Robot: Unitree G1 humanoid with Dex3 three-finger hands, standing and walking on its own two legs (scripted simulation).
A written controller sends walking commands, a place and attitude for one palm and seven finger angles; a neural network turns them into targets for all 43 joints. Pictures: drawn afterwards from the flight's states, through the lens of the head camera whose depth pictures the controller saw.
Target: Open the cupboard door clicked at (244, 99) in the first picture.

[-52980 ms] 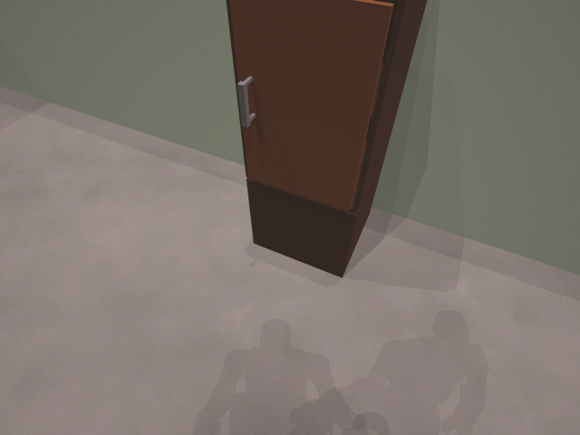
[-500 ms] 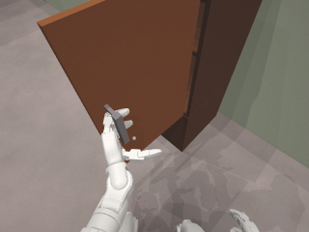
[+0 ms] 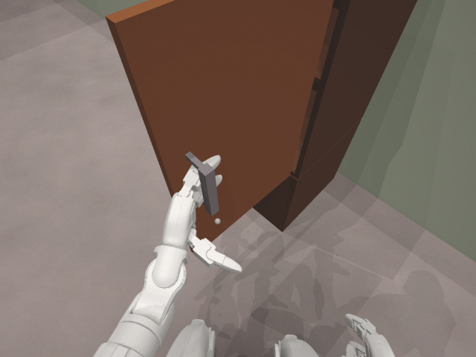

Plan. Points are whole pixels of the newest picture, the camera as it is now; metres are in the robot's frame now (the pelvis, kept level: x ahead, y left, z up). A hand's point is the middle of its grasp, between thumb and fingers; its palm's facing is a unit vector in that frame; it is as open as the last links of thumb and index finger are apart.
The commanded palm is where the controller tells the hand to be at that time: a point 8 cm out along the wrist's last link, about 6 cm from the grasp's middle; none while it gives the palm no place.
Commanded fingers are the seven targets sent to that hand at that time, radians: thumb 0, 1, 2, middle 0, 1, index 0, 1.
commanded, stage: slide the hand sideways off the handle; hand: left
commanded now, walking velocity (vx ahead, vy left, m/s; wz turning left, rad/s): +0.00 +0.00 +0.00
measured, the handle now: (202, 185) +0.39 +0.08 +0.06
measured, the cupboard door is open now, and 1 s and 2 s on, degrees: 88 88 88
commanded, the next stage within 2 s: draw the hand back to the body in 1.04 s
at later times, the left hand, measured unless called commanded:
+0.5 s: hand (200, 245) +0.28 +0.07 +0.04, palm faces -0.13 -0.99 +0.00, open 16.3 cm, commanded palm +0.27 +0.13 +0.04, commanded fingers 0.00 -0.50 0.30 -0.15 -0.30 -0.15 -0.30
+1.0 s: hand (173, 273) +0.24 +0.11 +0.04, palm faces -0.08 -1.00 -0.04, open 16.4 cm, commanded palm +0.22 +0.17 +0.04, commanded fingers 0.00 -0.50 0.30 -0.15 -0.30 -0.15 -0.30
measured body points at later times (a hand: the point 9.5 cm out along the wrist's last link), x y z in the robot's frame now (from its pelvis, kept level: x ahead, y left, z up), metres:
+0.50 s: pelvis +0.00 +0.01 +0.00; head +0.07 +0.01 +0.44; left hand +0.29 +0.13 +0.05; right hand +0.17 -0.21 -0.11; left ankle +0.05 +0.12 -0.65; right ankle +0.00 -0.11 -0.65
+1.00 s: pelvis +0.01 -0.02 -0.01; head +0.07 -0.03 +0.44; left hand +0.24 +0.16 +0.05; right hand +0.19 -0.25 -0.10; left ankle +0.05 +0.12 -0.65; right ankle +0.00 -0.11 -0.65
